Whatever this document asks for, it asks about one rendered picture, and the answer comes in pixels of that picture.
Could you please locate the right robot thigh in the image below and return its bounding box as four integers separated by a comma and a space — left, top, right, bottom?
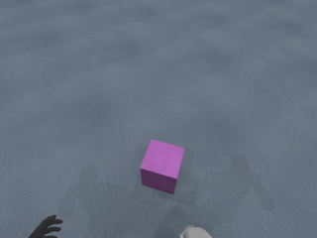
179, 227, 212, 238

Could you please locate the carton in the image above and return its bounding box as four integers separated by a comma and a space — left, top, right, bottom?
140, 139, 185, 194

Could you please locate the robot left hand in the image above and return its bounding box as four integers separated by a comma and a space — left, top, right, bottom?
29, 215, 63, 238

